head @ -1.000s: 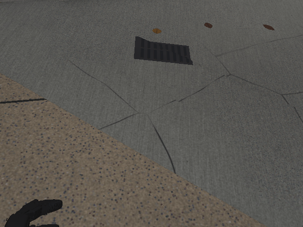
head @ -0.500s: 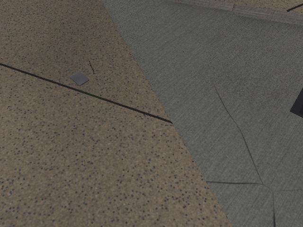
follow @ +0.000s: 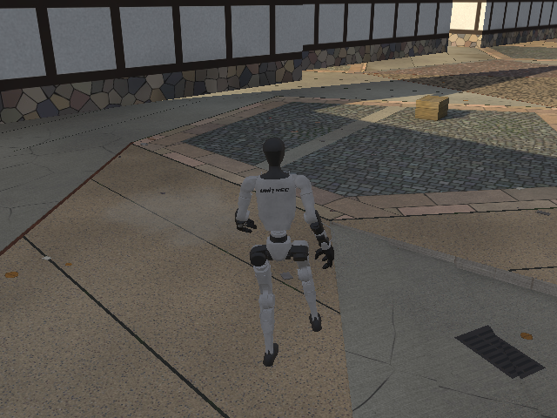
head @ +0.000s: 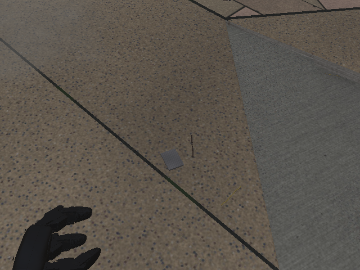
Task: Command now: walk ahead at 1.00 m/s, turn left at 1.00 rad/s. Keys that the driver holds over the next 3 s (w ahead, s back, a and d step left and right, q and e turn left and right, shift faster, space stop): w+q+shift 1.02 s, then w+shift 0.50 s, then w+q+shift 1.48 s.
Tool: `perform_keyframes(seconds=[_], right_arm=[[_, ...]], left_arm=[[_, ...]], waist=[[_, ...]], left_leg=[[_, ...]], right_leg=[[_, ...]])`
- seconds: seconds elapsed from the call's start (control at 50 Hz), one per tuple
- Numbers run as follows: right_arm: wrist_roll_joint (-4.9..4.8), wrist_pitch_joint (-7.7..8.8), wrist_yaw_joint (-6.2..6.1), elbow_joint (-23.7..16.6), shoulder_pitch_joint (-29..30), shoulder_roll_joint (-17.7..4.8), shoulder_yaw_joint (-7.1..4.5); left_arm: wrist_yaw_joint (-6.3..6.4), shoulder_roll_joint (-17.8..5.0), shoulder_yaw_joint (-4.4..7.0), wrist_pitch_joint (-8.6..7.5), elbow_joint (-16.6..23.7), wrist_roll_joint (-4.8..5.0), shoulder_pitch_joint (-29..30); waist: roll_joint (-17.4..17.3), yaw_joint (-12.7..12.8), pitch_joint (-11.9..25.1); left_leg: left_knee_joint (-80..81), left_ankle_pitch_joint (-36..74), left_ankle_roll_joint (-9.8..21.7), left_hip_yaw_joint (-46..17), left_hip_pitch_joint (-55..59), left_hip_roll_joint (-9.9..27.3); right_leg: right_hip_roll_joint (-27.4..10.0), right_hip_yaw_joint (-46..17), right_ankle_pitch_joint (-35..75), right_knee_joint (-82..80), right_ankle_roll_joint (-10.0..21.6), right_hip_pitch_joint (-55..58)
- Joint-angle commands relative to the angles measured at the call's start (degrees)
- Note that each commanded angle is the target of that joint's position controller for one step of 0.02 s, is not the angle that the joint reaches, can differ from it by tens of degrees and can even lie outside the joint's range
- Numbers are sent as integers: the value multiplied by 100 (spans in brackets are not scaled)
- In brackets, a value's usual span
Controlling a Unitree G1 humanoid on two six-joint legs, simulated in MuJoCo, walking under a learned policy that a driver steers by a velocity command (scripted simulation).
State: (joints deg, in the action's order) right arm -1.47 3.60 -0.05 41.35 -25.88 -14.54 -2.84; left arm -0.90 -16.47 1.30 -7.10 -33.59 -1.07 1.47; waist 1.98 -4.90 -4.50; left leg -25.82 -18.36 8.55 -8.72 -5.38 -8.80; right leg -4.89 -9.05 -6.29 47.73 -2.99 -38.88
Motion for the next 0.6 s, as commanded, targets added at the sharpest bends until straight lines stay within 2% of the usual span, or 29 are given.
perform_keyframes(seconds=[0.02, 0.06, 0.08, 0.1, 0.12, 0.14, 0.16, 0.18, 0.2, 0.22, 0.24, 0.26, 0.28, 0.3, 0.32, 0.34, 0.36, 0.4, 0.44, 0.5, 0.52, 0.54, 0.56, 0.58, 0.6], right_arm=[[-29, 90, -120, -408, 579, -1109, -349], [-84, 111, -135, -287, 436, -1065, -365], [-112, 102, -151, -237, 386, -1012, -370], [-119, 71, -169, -185, 346, -976, -381], [-86, 26, -177, -162, 366, -985, -399], [22, -20, -142, -200, 517, -1003, -391], [202, -42, -74, -390, 895, -858, -287], [96, -26, -32, -523, -274, 184, -28], [-355, -9, -55, -627, -484, -201, 66], [-323, -56, -94, -578, 271, -746, -48], [-161, -73, -83, -659, 864, -977, -103], [14, -69, -62, -777, 1312, -914, -107], [9, -86, -11, -858, 1385, -817, -117], [-61, -145, 10, -864, 1419, -714, -124], [-150, -202, 24, -908, 1362, -587, -107], [-183, -258, 40, -967, 1445, -456, -62], [-167, -295, 60, -1041, 1563, -361, -28], [-122, -292, 111, -1127, 1699, -332, 11], [-111, -242, 178, -1162, 1931, -419, 12], [-64, -158, 312, -1325, 2652, -448, 35], [-65, -130, 362, -1377, 2796, -445, 35], [-73, -101, 404, -1390, 2854, -533, -2], [-96, -88, 433, -1404, 2816, -668, -66], [-136, -103, 435, -1357, 2488, -834, -158], [-185, -146, 416, -1194, 1693, -1106, -312]], left_arm=[[-57, -157, 90, -41, 526, 59, 599], [-42, -453, 230, -60, 611, 240, 660], [-31, -578, 283, -74, 648, 295, 692], [-22, -693, 340, -92, 659, 329, 639], [-3, -849, 439, -111, 598, 350, 277], [45, -1051, 593, -108, 405, 392, -703], [126, -1139, 649, -28, 156, 404, -2264], [107, -1518, 655, -5, -26, 115, -2952], [-53, -1437, 627, -28, -22, 53, -2695], [-5, -841, 533, 28, 171, 98, -2137], [37, -686, 479, 110, 64, 73, -1913], [52, -697, 477, 153, -91, 0, -1892], [74, -639, 454, 134, -232, -55, -1791], [66, -447, 402, 105, -362, -36, -1718], [48, -324, 369, 75, -482, 36, -1703], [29, -254, 353, 61, -596, 115, -1710], [23, -264, 355, 60, -694, 166, -1696], [48, -469, 395, 56, -759, 133, -1614], [74, -626, 407, 59, -792, 44, -1573], [105, -839, 412, 85, -967, 35, -1989], [113, -974, 422, 110, -998, 49, -2027], [137, -1130, 438, 132, -1012, 38, -2095], [183, -1346, 478, 175, -1035, 39, -2247], [228, -1553, 521, 244, -1027, 64, -2247], [248, -1704, 558, 319, -956, 65, -2077]], waist=[[-292, 74, -200], [-591, 46, -108], [-690, 63, -112], [-770, 130, -77], [-869, 359, 159], [-926, 931, 776], [-983, 1757, 1808], [1407, 1111, 3061], [2815, 920, 3212], [1780, 1159, 2084], [761, 1174, 1388], [25, 1112, 917], [89, 909, 637], [91, 802, 461], [322, 697, 403], [272, 657, 266], [210, 613, 87], [51, 526, -146], [-43, 539, -343], [-324, 806, -569], [-310, 776, -597], [-199, 719, -464], [65, 606, -255], [389, 314, -16], [674, -199, 410]], left_leg=[[1246, 383, 542, -1050, -2293, 727], [1023, 142, 415, -1414, -1735, 884], [846, 282, 363, -1567, -1299, 982], [612, 680, 315, -1688, -880, 1096], [176, 1529, 229, -1713, -551, 1145], [-851, 2619, 39, -1526, -437, 977], [-2579, 2788, -202, -1311, -1265, 857], [-5051, -1381, -457, -907, -3113, 119], [-6066, -1111, -509, -546, -4052, 569], [-6199, -480, -573, -179, -4344, 890], [-6029, -196, -586, 60, -4225, 1062], [-5756, -156, -545, 144, -3973, 1258], [-5448, -28, -510, 60, -3693, 1507], [-5242, -38, -441, 73, -3540, 1644], [-5157, -74, -411, 100, -3592, 1747], [-5038, -132, -392, 141, -3765, 1882], [-4954, -40, -397, 174, -3994, 1956], [-4682, 507, -470, 227, -4270, 2013], [-4168, 1219, -522, 477, -4219, 1915], [-3039, 1960, -379, 1077, -4037, 1649], [-2585, 2056, -282, 1304, -3709, 1494], [-2277, 2071, -179, 1647, -3208, 1195], [-2206, 1904, -120, 1932, -2769, 882], [-2202, 1537, -47, 2054, -2340, 643], [-2248, 1157, 100, 2044, -1481, 477]], right_leg=[[614, 786, 1481, -1288, -149, 1962], [575, 432, 1534, -1681, -154, 2067], [538, 332, 1343, -1848, -130, 1953], [518, 313, 1076, -1933, -86, 1927], [559, 390, 738, -1889, -11, 2248], [593, 557, 435, -1743, 96, 3224], [97, 289, -143, -1035, 234, 5146], [-1437, -2496, -2390, -1665, 1011, 7384], [-2105, -4998, -4845, -3073, 1369, 7287], [-1810, -4183, -4895, -3348, 1205, 6374], [-1559, -3085, -3695, -3299, 1066, 5510], [-1320, -2204, -2488, -3255, 981, 4740], [-1212, -1598, -1637, -3249, 1015, 4136], [-1007, -1053, -1272, -3365, 929, 3865], [-1027, -747, -1032, -3433, 972, 3767], [-1059, -471, -805, -3508, 1002, 3687], [-1103, -197, -617, -3624, 1018, 3601], [-1132, 380, -166, -3833, 1016, 3479], [-896, 1121, 302, -4016, 936, 3347], [-698, 1886, 1297, -4102, 707, 3678], [-687, 2108, 2119, -4054, 610, 3730], [-644, 2295, 3600, -3837, 483, 3834], [-705, 2359, 5234, -3454, 442, 4067], [-810, 2395, 6593, -2864, 450, 4284], [-941, 2367, 7509, -1848, 509, 4258]])
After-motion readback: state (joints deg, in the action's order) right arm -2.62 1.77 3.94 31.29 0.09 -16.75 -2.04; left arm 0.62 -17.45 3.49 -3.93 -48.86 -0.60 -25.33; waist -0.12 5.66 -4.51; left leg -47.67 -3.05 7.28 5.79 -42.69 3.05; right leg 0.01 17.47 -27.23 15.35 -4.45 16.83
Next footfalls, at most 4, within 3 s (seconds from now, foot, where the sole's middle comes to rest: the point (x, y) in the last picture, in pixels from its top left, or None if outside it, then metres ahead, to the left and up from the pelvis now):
0.16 right None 0.40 -0.17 -0.77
0.64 left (107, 215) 0.68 0.21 -0.77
1.06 right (71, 131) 1.11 0.39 -0.77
1.54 left None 1.00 0.90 -0.77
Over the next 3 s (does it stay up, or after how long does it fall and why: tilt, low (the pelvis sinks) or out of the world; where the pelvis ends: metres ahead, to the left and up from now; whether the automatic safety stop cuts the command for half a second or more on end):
stays up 0.84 1.90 -0.02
